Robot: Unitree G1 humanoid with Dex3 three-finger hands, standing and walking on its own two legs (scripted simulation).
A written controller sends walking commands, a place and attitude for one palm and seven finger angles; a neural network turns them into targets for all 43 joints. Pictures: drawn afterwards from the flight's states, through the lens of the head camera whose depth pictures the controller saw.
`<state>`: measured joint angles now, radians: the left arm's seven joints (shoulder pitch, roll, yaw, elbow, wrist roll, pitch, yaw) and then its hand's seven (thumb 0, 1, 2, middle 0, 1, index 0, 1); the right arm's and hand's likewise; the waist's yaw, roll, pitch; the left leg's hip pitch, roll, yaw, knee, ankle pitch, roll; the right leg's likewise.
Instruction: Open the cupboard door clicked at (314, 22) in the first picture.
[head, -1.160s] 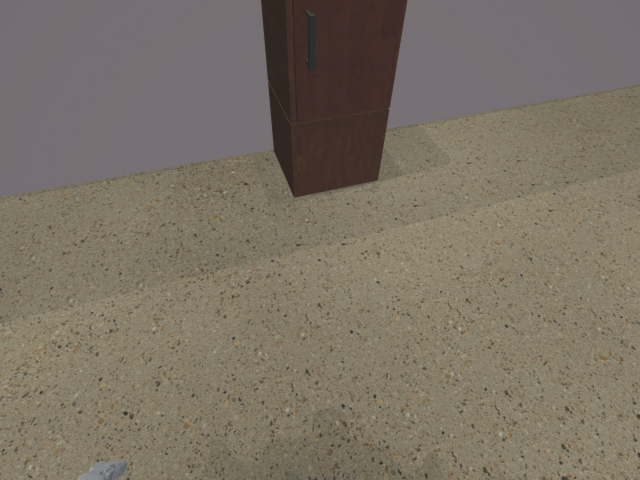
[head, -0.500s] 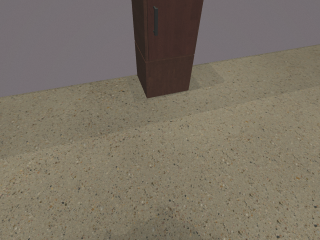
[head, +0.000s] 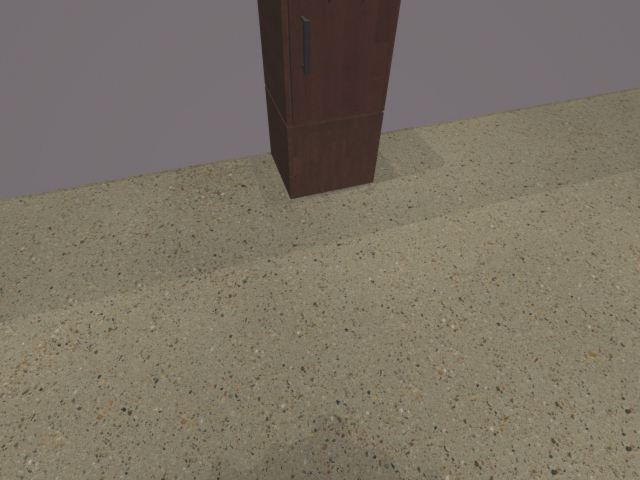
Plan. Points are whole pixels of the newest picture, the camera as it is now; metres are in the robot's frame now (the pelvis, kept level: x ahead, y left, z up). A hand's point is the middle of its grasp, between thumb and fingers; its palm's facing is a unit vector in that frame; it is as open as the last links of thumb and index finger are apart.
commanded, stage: look at it before walking up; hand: left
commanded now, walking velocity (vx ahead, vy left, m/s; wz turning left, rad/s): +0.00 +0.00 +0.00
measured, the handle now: (304, 45) +1.43 +0.13 -0.05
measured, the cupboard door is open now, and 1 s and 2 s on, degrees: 0 0 0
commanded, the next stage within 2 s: walk to a spot facing it in 0.38 s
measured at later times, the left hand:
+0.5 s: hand out of the picture +0.08 +0.25 -0.16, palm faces -0.03 -0.94 -0.34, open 7.4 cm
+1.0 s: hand out of the picture +0.11 +0.15 -0.18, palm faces -0.14 -0.97 -0.19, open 7.4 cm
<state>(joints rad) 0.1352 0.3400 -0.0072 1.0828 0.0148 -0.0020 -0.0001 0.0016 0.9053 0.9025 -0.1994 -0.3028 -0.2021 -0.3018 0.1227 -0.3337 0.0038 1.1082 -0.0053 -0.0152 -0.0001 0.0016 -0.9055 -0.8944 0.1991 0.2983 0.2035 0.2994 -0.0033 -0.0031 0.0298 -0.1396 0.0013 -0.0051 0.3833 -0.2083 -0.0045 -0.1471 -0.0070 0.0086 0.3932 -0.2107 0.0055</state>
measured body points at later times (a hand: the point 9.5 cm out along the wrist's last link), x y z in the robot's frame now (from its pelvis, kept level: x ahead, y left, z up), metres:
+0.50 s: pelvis +0.01 +0.00 +0.00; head +0.01 +0.00 +0.45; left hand +0.08 +0.30 -0.13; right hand +0.09 -0.30 -0.13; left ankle +0.00 +0.12 -0.74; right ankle +0.00 -0.12 -0.74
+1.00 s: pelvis +0.10 -0.03 -0.01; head +0.12 -0.03 +0.44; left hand +0.11 +0.20 -0.16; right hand +0.07 -0.28 -0.16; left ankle +0.10 +0.09 -0.67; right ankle +0.05 -0.12 -0.74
